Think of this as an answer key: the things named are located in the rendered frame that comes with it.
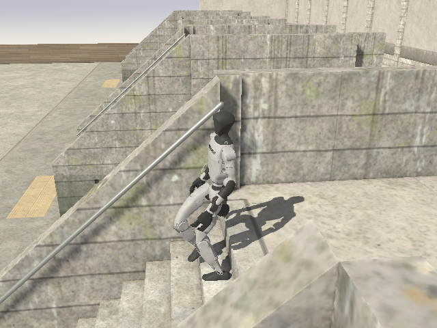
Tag right robot hand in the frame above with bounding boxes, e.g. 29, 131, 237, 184
189, 177, 205, 194

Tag robot left shin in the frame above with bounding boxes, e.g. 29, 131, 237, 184
194, 240, 223, 275

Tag robot right forearm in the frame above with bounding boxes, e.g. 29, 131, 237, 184
200, 167, 210, 182

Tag robot left forearm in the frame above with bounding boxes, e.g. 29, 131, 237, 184
206, 180, 236, 215

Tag left robot hand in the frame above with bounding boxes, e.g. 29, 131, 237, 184
190, 211, 213, 232

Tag robot right thigh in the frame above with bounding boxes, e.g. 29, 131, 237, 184
174, 183, 210, 231

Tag left robot upper arm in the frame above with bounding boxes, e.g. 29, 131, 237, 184
222, 146, 236, 186

